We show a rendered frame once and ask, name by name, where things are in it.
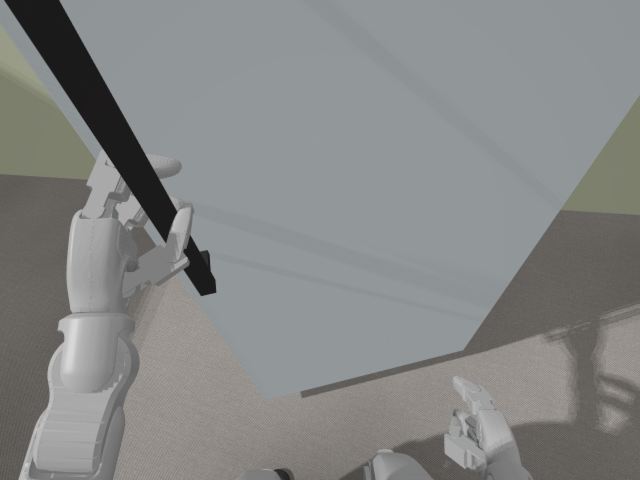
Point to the fridge door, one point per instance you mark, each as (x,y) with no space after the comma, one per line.
(368,176)

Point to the left robot forearm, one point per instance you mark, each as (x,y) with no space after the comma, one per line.
(79,435)

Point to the handle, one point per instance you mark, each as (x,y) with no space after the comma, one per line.
(49,28)

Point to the robot left hand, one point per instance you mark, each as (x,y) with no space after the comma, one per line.
(101,246)

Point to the robot right hand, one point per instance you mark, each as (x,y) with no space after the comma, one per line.
(478,443)

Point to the right robot thigh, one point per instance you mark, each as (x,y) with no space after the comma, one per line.
(394,466)

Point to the right robot shin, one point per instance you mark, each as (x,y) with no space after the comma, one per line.
(383,451)

